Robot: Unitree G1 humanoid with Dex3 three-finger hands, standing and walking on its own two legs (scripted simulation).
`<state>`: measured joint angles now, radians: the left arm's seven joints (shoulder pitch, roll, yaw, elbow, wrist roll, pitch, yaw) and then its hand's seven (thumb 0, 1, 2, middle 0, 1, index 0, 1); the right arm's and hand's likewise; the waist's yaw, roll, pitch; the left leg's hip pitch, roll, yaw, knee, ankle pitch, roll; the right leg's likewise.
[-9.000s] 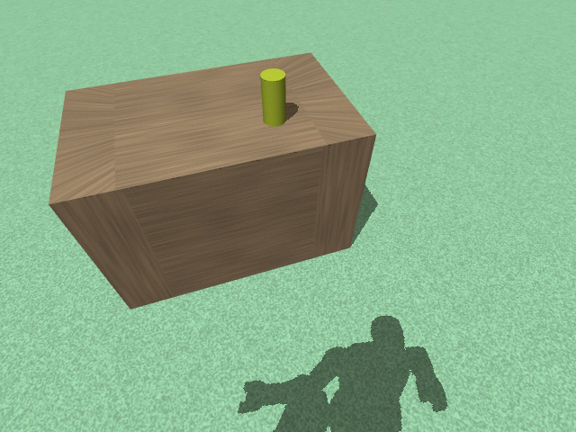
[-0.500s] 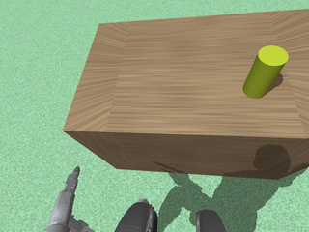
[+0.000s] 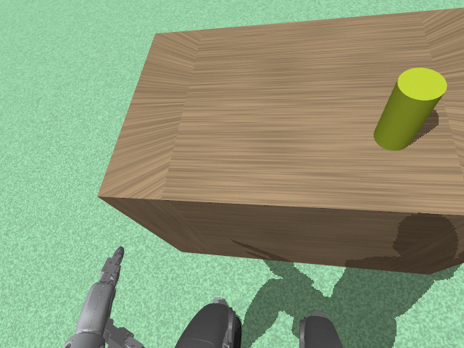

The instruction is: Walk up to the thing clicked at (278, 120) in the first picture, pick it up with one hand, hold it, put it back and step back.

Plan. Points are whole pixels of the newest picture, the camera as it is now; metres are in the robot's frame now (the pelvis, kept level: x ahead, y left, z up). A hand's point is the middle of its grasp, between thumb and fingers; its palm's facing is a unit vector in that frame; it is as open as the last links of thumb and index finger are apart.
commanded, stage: go down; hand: right
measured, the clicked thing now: (405, 113) +0.55 -0.25 -0.02
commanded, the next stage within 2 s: approach in 0.16 s
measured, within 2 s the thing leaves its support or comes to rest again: neither
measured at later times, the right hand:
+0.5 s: hand out of the picture +0.45 -0.41 +0.07, palm faces +0.30 +0.95 +0.00, open 17.7 cm
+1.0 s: hand (435, 127) +0.54 -0.31 -0.05, palm faces +0.26 +0.96 +0.00, open 17.7 cm
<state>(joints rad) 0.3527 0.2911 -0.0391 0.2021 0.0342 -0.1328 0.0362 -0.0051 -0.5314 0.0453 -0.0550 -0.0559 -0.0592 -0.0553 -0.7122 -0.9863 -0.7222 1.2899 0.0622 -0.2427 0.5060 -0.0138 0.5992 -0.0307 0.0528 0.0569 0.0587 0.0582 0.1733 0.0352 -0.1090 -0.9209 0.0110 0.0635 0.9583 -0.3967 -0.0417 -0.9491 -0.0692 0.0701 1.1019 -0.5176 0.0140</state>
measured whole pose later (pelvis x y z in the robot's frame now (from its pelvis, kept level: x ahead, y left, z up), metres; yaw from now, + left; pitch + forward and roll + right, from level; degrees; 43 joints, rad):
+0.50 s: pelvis -0.01 +0.00 -0.02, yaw +0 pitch +24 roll +6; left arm 0.34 0.30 -0.05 0.14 0.04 -0.15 0.03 0.00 -0.55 0.05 -0.06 -0.05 -0.06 -0.06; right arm -0.87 -1.05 -0.69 1.38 0.10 -0.33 0.50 -0.01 0.61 -0.03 0.05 0.06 0.06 0.06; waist 0.21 0.04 -0.10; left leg -1.03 0.01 0.07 1.03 -0.40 -0.04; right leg -1.07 -0.07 0.09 1.18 -0.53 0.01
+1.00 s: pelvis -0.03 +0.00 -0.08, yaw +3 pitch +32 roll +8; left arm 0.35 0.29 0.00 -0.14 0.10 -0.08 -0.03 -0.01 -0.53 0.04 -0.06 -0.05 -0.06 -0.05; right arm -1.02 -0.98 -0.68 1.35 -0.02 -0.45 0.27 -0.02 0.61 -0.02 0.05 0.05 0.06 0.05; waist 0.35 0.02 -0.10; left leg -1.39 -0.01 0.08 1.30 -0.47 -0.04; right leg -1.42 -0.08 0.12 1.47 -0.61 0.02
